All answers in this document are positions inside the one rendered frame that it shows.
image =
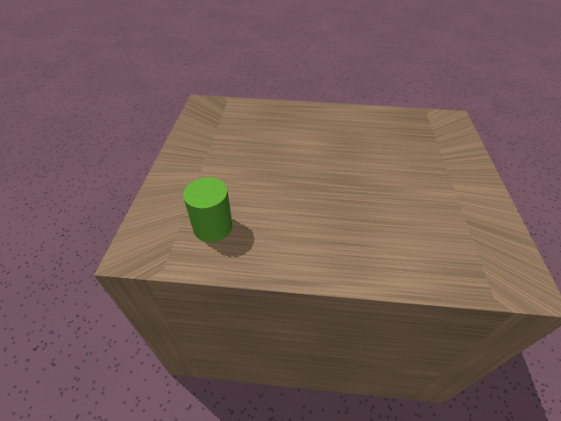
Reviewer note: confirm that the can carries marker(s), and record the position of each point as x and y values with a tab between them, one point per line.
208	209

